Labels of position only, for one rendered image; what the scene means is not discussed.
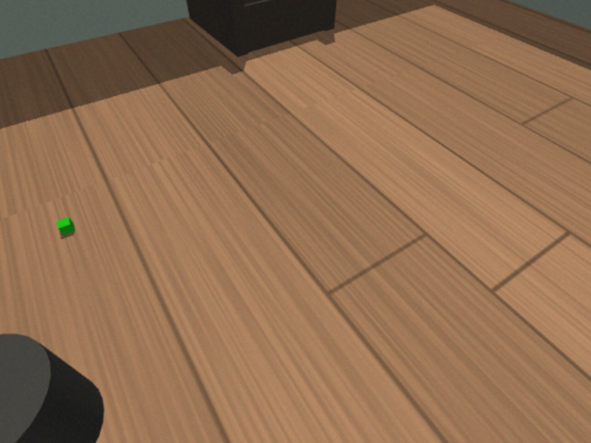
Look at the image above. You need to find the armchair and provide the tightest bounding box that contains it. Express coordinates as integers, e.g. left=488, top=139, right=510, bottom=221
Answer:
left=187, top=0, right=337, bottom=57

